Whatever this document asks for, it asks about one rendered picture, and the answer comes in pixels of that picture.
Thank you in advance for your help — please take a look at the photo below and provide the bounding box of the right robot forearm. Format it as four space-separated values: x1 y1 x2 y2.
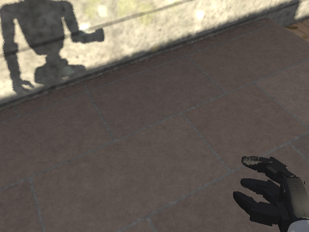
287 219 309 232

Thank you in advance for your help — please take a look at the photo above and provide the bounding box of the robot right hand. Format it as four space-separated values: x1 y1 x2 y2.
233 156 309 232

